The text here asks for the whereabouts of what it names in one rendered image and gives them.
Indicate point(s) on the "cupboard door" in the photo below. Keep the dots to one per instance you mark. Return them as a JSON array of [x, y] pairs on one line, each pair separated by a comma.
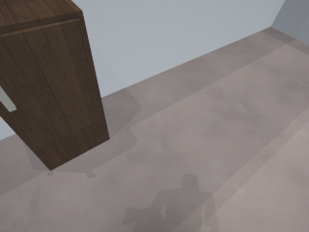
[[47, 74]]

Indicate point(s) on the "handle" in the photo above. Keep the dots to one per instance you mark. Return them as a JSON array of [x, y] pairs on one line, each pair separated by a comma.
[[6, 100]]

